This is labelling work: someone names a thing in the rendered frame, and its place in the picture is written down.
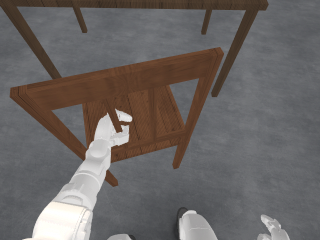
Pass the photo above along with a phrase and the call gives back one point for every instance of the left robot forearm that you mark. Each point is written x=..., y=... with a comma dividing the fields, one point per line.
x=87, y=180

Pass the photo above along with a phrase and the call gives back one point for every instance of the right robot hand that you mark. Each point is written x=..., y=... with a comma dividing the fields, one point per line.
x=274, y=228

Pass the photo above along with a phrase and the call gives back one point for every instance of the robot right foot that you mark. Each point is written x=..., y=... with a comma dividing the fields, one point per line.
x=180, y=213

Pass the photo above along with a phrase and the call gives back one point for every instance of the robot right thigh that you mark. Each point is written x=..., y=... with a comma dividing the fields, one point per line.
x=194, y=227

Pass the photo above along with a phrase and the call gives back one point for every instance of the chair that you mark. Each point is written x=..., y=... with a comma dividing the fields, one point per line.
x=140, y=90

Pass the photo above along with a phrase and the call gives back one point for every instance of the robot left upper arm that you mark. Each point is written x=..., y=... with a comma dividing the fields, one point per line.
x=64, y=221

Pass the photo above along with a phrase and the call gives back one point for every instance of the table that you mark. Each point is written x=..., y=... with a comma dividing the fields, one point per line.
x=251, y=8

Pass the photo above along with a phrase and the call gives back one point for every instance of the left robot hand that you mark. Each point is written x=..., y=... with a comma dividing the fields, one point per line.
x=105, y=129

